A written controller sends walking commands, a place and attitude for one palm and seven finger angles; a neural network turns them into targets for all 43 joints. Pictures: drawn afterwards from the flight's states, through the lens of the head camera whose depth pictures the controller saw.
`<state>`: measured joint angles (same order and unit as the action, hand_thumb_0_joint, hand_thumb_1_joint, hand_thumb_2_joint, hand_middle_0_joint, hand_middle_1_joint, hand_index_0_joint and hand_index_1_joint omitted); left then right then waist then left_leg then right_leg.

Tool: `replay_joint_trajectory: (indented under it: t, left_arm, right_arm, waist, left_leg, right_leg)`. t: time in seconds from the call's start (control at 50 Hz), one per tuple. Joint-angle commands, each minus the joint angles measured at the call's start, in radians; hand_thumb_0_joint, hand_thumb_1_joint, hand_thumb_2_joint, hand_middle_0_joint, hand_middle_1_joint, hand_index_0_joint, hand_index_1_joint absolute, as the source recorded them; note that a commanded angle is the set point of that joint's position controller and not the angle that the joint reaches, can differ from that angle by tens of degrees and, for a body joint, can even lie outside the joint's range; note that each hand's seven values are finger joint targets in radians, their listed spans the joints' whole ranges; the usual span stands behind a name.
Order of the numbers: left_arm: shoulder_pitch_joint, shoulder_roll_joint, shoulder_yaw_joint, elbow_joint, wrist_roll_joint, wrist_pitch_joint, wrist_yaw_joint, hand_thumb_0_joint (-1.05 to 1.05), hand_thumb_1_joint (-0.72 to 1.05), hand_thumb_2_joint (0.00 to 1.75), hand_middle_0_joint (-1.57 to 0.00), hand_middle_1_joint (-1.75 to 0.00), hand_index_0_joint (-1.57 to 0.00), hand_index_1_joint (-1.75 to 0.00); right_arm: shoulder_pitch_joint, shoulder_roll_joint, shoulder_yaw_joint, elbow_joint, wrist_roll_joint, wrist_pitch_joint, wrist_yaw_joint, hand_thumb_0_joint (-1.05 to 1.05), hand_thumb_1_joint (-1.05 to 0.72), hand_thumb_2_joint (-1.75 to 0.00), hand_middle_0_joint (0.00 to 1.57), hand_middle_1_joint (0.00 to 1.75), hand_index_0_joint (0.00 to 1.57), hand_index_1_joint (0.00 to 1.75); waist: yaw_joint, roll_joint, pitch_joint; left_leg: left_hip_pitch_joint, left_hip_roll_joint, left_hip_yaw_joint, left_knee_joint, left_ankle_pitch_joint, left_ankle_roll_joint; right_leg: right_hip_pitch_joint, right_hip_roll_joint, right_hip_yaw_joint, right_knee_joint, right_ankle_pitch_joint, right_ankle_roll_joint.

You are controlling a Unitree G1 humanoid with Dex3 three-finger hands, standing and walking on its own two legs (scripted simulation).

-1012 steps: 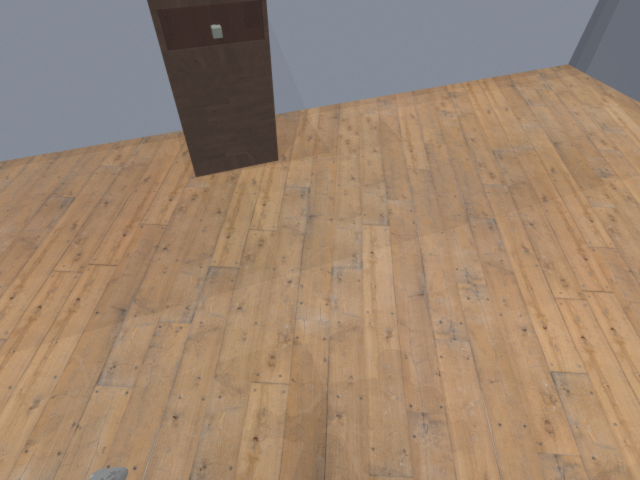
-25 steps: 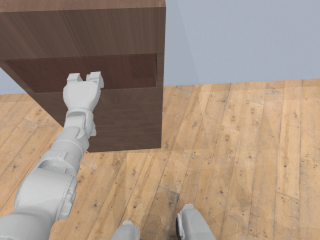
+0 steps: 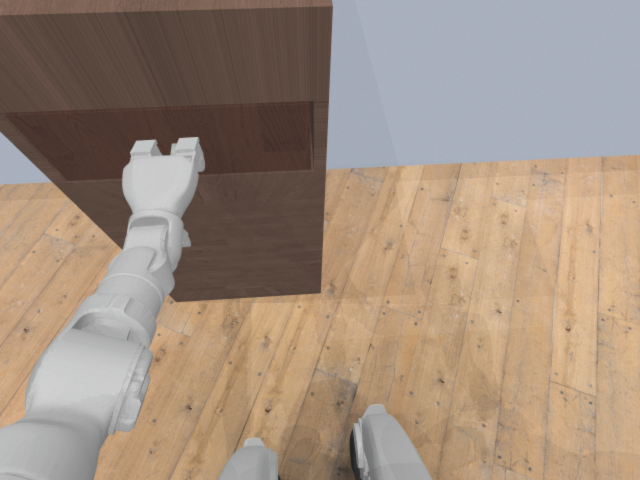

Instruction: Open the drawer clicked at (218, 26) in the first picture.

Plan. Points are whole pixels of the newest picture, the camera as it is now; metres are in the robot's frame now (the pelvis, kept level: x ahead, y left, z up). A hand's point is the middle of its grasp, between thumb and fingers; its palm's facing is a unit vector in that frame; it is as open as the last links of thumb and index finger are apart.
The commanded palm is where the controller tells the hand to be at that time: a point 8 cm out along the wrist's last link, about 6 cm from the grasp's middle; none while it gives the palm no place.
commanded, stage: close the thumb around the handle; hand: left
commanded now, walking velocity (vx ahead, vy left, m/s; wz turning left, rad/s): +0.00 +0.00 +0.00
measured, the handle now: (174, 169) +0.54 +0.17 +0.00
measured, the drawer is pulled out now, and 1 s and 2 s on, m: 0.00 0.03 0.16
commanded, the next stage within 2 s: pull the drawer open in 0.44 s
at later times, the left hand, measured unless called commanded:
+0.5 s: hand (174, 203) +0.49 +0.17 -0.02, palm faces -0.02 -0.02 -1.00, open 6.9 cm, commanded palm +0.46 +0.18 +0.04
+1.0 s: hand (173, 219) +0.46 +0.17 -0.02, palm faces -0.02 -0.06 -1.00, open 6.9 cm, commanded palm +0.41 +0.18 +0.04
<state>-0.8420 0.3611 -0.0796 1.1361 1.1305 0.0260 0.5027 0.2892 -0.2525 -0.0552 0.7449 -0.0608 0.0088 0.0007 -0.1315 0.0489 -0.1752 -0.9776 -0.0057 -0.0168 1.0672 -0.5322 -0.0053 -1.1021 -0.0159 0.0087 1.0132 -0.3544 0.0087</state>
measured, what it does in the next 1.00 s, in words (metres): stands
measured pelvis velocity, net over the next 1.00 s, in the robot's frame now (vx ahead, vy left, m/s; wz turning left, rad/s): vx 0.02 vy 0.01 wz -0.05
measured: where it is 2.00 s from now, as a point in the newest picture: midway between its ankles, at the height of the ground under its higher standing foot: outside the picture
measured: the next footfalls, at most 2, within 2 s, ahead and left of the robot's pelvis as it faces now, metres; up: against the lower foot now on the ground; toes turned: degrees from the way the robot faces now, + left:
none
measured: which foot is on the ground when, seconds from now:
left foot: down 0.00-1.00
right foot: down 0.00-1.00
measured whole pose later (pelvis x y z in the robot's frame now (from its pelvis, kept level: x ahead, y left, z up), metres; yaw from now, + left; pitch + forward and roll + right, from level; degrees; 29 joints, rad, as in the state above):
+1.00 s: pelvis +0.02 +0.01 +0.02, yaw -3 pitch +24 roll +0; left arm -0.57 0.30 -0.05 0.88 1.12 0.02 0.51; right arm 0.28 -0.24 -0.07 0.71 -0.05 0.06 0.01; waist -0.08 0.05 -0.18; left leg -0.85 0.01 0.03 0.98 -0.54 0.01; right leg -0.99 0.01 0.05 0.94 -0.36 0.02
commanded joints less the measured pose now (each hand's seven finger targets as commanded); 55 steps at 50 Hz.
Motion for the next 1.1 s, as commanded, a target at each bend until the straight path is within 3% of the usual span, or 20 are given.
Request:
replay_joint_trajectory:
  t: [0.0, 0.06, 0.1, 0.16, 0.22, 0.28, 0.4, 0.42, 0.54, 0.66, 0.7, 0.76, 0.8, 0.82, 0.86, 0.96, 0.98, 1.0, 1.04, 1.08]
  left_arm:
    - [-0.418, 0.188, 0.039, -0.182, 0.0, 0.009, 0.045, 0.0, 0.28, 0.64, -0.36, -1.28, -0.36, -1.28]
    - [-0.398, 0.242, 0.078, -0.195, 0.001, 0.014, 0.044, 0.0, 0.45, 0.71, -0.37, -1.3, -0.37, -1.3]
    - [-0.356, 0.241, 0.077, -0.176, 0.0, 0.022, 0.035, 0.0, 0.56, 0.76, -0.38, -1.31, -0.38, -1.31]
    - [-0.386, 0.202, 0.046, -0.199, -0.002, 0.01, 0.027, 0.0, 0.73, 0.83, -0.39, -1.33, -0.39, -1.33]
    - [-0.348, 0.228, 0.075, -0.211, -0.011, -0.007, 0.02, 0.0, 0.9, 0.9, -0.4, -1.35, -0.4, -1.35]
    - [-0.345, 0.234, 0.08, -0.206, -0.008, -0.02, 0.025, 0.0, 0.9, 0.9, -0.4, -1.35, -0.4, -1.35]
    - [-0.342, 0.233, 0.081, -0.198, 0.019, -0.006, 0.059, 0.0, 0.9, 0.9, -0.4, -1.35, -0.4, -1.35]
    - [-0.378, 0.223, 0.071, -0.22, 0.017, -0.004, 0.061, 0.0, 0.9, 0.9, -0.4, -1.35, -0.4, -1.35]
    - [-0.353, 0.255, 0.094, -0.196, -0.007, 0.017, 0.044, 0.0, 0.9, 0.9, -0.4, -1.35, -0.4, -1.35]
    - [-0.162, 0.25, 0.114, -0.218, -0.021, -0.001, 0.02, 0.0, 0.9, 0.9, -0.4, -1.35, -0.4, -1.35]
    - [-0.136, 0.196, 0.082, -0.244, -0.022, -0.011, 0.021, 0.0, 0.9, 0.9, -0.4, -1.35, -0.4, -1.35]
    - [-0.091, 0.223, 0.112, -0.271, -0.011, -0.019, 0.03, 0.0, 0.9, 0.9, -0.4, -1.35, -0.4, -1.35]
    - [-0.022, 0.155, 0.078, -0.289, -0.008, -0.017, 0.039, 0.0, 0.9, 0.9, -0.4, -1.35, -0.4, -1.35]
    - [-0.032, 0.162, 0.085, -0.316, -0.008, -0.017, 0.044, 0.0, 0.9, 0.9, -0.4, -1.35, -0.4, -1.35]
    - [0.027, 0.186, 0.11, -0.322, -0.005, -0.01, 0.049, 0.0, 0.9, 0.9, -0.4, -1.35, -0.4, -1.35]
    - [0.154, 0.138, 0.089, -0.422, 0.001, 0.016, 0.064, 0.0, 0.9, 0.9, -0.4, -1.35, -0.4, -1.35]
    - [0.157, 0.102, 0.066, -0.463, -0.005, 0.023, 0.066, 0.0, 0.9, 0.9, -0.4, -1.35, -0.4, -1.35]
    - [0.198, 0.103, 0.069, -0.445, -0.005, 0.033, 0.068, 0.0, 0.9, 0.9, -0.4, -1.35, -0.4, -1.35]
    - [0.193, 0.138, 0.095, -0.519, -0.009, 0.04, 0.069, 0.0, 0.9, 0.9, -0.4, -1.35, -0.4, -1.35]
    - [0.27, 0.072, 0.051, -0.548, -0.007, 0.05, 0.073, 0.0, 0.9, 0.9, -0.4, -1.35, -0.4, -1.35]
  right_arm:
    - [0.148, -0.152, -0.053, -0.048, 0.003, -0.007, -0.006, 0.0, -0.9, -0.9, 0.2, 0.3, 0.2, 0.3]
    - [0.149, -0.156, -0.051, -0.047, 0.001, -0.001, -0.006, 0.0, -0.9, -0.9, 0.2, 0.3, 0.2, 0.3]
    - [0.145, -0.156, -0.047, -0.052, 0.005, 0.004, -0.007, 0.0, -0.9, -0.9, 0.2, 0.3, 0.2, 0.3]
    - [0.149, -0.154, -0.052, -0.053, 0.007, -0.002, -0.008, 0.0, -0.9, -0.9, 0.2, 0.3, 0.2, 0.3]
    - [0.156, -0.156, -0.054, -0.052, 0.007, -0.001, -0.008, 0.0, -0.9, -0.9, 0.2, 0.3, 0.2, 0.3]
    - [0.152, -0.159, -0.054, -0.05, 0.008, -0.001, -0.008, 0.0, -0.9, -0.9, 0.2, 0.3, 0.2, 0.3]
    - [0.147, -0.157, -0.055, -0.043, 0.001, 0.002, -0.003, 0.0, -0.9, -0.9, 0.2, 0.3, 0.2, 0.3]
    - [0.151, -0.155, -0.057, -0.045, 0.002, 0.001, -0.001, 0.0, -0.9, -0.9, 0.2, 0.3, 0.2, 0.3]
    - [0.137, -0.159, -0.05, -0.049, 0.006, 0.012, -0.004, 0.0, -0.9, -0.9, 0.2, 0.3, 0.2, 0.3]
    - [0.116, -0.154, -0.048, -0.078, 0.013, 0.017, -0.008, 0.0, -0.9, -0.9, 0.2, 0.3, 0.2, 0.3]
    - [0.111, -0.147, -0.052, -0.087, 0.017, 0.015, -0.007, 0.0, -0.9, -0.9, 0.2, 0.3, 0.2, 0.3]
    - [0.107, -0.151, -0.055, -0.084, 0.016, 0.017, -0.007, 0.0, -0.9, -0.9, 0.2, 0.3, 0.2, 0.3]
    - [0.099, -0.14, -0.06, -0.098, 0.016, 0.017, -0.004, 0.0, -0.9, -0.9, 0.2, 0.3, 0.2, 0.3]
    - [0.103, -0.14, -0.063, -0.096, 0.018, 0.019, -0.003, 0.0, -0.9, -0.9, 0.2, 0.3, 0.2, 0.3]
    - [0.091, -0.141, -0.063, -0.093, 0.016, 0.025, -0.004, 0.0, -0.9, -0.9, 0.2, 0.3, 0.2, 0.3]
    - [0.066, -0.13, -0.065, -0.113, 0.021, 0.038, -0.003, 0.0, -0.9, -0.9, 0.2, 0.3, 0.2, 0.3]
    - [0.067, -0.125, -0.068, -0.125, 0.024, 0.038, 0.0, 0.0, -0.9, -0.9, 0.2, 0.3, 0.2, 0.3]
    - [0.056, -0.126, -0.067, -0.12, 0.023, 0.039, -0.002, 0.0, -0.9, -0.9, 0.2, 0.3, 0.2, 0.3]
    - [0.043, -0.128, -0.065, -0.132, 0.026, 0.044, -0.006, 0.0, -0.9, -0.9, 0.2, 0.3, 0.2, 0.3]
    - [0.033, -0.116, -0.065, -0.147, 0.026, 0.042, -0.005, 0.0, -0.9, -0.9, 0.2, 0.3, 0.2, 0.3]
  waist:
    - [-0.027, 0.003, -0.483]
    - [-0.012, -0.001, -0.516]
    - [-0.004, -0.02, -0.494]
    - [-0.02, -0.013, -0.475]
    - [-0.005, -0.022, -0.495]
    - [-0.007, -0.026, -0.453]
    - [0.0, -0.003, -0.476]
    - [-0.01, 0.006, -0.484]
    - [-0.002, -0.021, -0.473]
    - [0.054, -0.04, -0.48]
    - [0.052, -0.04, -0.464]
    - [0.069, -0.044, -0.459]
    - [0.077, -0.055, -0.469]
    - [0.071, -0.05, -0.465]
    - [0.093, -0.064, -0.455]
    - [0.111, -0.058, -0.456]
    - [0.102, -0.046, -0.459]
    - [0.107, -0.076, -0.425]
    - [0.113, -0.064, -0.461]
    - [0.116, -0.03, -0.436]
  left_leg:
    - [0.159, -0.028, 0.026, -0.124, 0.363, 0.034]
    - [0.147, -0.031, 0.031, -0.123, 0.372, 0.036]
    - [0.135, -0.03, 0.033, -0.13, 0.369, 0.035]
    - [0.153, -0.026, 0.03, -0.136, 0.355, 0.036]
    - [0.16, -0.027, 0.03, -0.136, 0.372, 0.035]
    - [0.138, -0.026, 0.029, -0.137, 0.345, 0.036]
    - [0.155, -0.027, 0.031, -0.125, 0.389, 0.031]
    - [0.164, -0.025, 0.028, -0.127, 0.393, 0.031]
    - [0.143, -0.029, 0.033, -0.138, 0.362, 0.035]
    - [0.152, -0.03, 0.046, -0.155, 0.393, 0.033]
    - [0.17, -0.025, 0.048, -0.161, 0.4, 0.032]
    - [0.181, -0.022, 0.048, -0.164, 0.428, 0.031]
    - [0.2, -0.023, 0.052, -0.167, 0.456, 0.029]
    - [0.208, -0.021, 0.053, -0.168, 0.466, 0.029]
    - [0.201, -0.022, 0.057, -0.172, 0.487, 0.029]
    - [0.262, -0.016, 0.056, -0.191, 0.579, 0.023]
    - [0.281, -0.013, 0.056, -0.197, 0.589, 0.022]
    - [0.273, -0.013, 0.057, -0.202, 0.586, 0.022]
    - [0.292, -0.015, 0.052, -0.209, 0.594, 0.021]
    - [0.33, -0.011, 0.054, -0.216, 0.631, 0.018]
  right_leg:
    - [0.418, 0.031, -0.028, -0.084, 0.278, -0.038]
    - [0.462, 0.028, -0.02, -0.078, 0.305, -0.036]
    - [0.473, 0.03, -0.02, -0.081, 0.308, -0.035]
    - [0.448, 0.032, -0.024, -0.093, 0.286, -0.035]
    - [0.471, 0.032, -0.021, -0.091, 0.307, -0.036]
    - [0.442, 0.032, -0.019, -0.095, 0.277, -0.037]
    - [0.432, 0.032, -0.026, -0.079, 0.299, -0.04]
    - [0.431, 0.033, -0.028, -0.079, 0.301, -0.039]
    - [0.471, 0.032, -0.02, -0.09, 0.296, -0.037]
    - [0.535, 0.031, -0.015, -0.093, 0.347, -0.037]
    - [0.524, 0.033, -0.02, -0.102, 0.347, -0.037]
    - [0.526, 0.033, -0.02, -0.097, 0.366, -0.04]
    - [0.541, 0.036, -0.023, -0.104, 0.389, -0.041]
    - [0.543, 0.036, -0.022, -0.106, 0.408, -0.041]
    - [0.569, 0.034, -0.016, -0.105, 0.439, -0.041]
    - [0.596, 0.035, -0.022, -0.119, 0.495, -0.044]
    - [0.601, 0.036, -0.025, -0.127, 0.5, -0.044]
    - [0.605, 0.036, -0.026, -0.134, 0.501, -0.043]
    - [0.634, 0.036, -0.02, -0.134, 0.51, -0.045]
    - [0.622, 0.037, -0.03, -0.144, 0.516, -0.046]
